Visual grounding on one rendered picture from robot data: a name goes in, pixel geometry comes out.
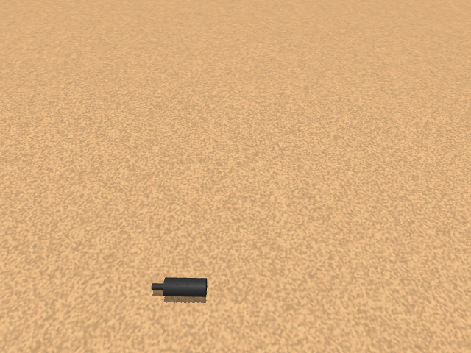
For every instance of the bottle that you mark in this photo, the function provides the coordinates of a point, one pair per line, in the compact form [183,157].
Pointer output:
[182,287]

